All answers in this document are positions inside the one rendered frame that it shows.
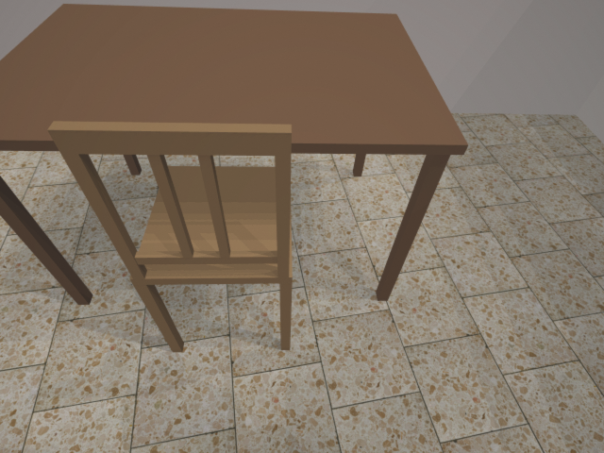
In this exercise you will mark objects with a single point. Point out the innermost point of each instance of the table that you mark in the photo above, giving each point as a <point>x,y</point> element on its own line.
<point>347,82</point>

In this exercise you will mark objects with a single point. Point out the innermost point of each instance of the chair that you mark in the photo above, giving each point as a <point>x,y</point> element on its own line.
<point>209,224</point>

